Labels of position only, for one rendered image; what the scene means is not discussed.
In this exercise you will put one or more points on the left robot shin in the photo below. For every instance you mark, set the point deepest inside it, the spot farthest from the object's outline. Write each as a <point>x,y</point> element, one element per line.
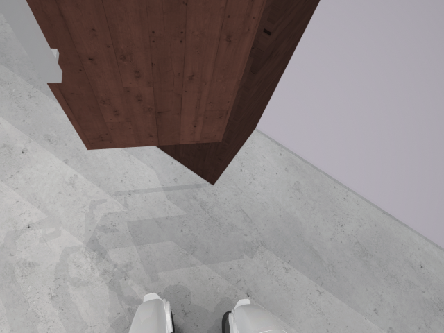
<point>151,296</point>

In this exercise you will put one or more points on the robot right thigh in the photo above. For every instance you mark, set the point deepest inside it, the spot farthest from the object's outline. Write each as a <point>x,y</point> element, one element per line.
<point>252,318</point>

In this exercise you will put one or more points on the handle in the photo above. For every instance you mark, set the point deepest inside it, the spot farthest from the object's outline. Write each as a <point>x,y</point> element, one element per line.
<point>23,23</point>

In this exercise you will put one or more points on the cupboard door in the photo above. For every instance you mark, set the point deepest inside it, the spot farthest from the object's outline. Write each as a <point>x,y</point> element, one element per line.
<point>148,72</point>

